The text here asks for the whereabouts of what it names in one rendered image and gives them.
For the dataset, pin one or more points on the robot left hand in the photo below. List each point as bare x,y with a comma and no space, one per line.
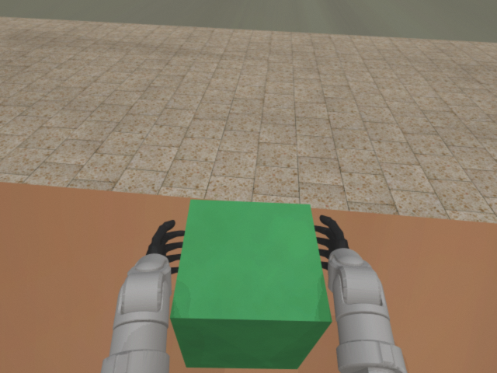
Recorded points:
158,244

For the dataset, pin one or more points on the robot right hand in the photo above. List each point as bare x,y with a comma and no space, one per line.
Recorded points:
336,238

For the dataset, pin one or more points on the carton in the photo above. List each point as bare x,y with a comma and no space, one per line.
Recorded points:
250,290

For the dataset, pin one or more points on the right robot forearm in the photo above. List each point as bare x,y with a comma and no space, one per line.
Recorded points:
366,342

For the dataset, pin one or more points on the left robot forearm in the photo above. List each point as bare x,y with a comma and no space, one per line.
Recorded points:
141,319

